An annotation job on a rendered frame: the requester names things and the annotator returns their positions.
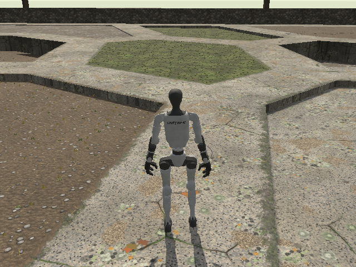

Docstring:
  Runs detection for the right robot hand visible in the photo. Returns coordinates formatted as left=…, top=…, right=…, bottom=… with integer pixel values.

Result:
left=198, top=162, right=211, bottom=177

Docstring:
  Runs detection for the right robot shin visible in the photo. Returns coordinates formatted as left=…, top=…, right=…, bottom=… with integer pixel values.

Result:
left=188, top=181, right=196, bottom=220

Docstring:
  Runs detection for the left robot forearm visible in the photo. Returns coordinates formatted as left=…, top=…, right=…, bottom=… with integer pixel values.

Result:
left=146, top=137, right=156, bottom=162

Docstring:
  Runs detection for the robot right upper arm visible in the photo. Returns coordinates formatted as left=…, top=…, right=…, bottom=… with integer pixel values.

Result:
left=188, top=112, right=203, bottom=144

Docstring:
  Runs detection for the robot left upper arm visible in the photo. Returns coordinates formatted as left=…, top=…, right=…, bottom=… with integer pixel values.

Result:
left=151, top=113, right=165, bottom=145

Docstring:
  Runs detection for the right robot forearm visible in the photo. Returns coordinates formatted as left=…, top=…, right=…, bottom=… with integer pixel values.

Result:
left=197, top=135, right=210, bottom=164

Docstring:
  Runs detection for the robot right thigh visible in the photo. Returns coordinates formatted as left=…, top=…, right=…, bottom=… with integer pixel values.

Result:
left=186, top=155, right=197, bottom=191

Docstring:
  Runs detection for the left robot hand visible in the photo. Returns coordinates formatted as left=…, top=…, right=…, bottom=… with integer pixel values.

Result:
left=145, top=161, right=157, bottom=176

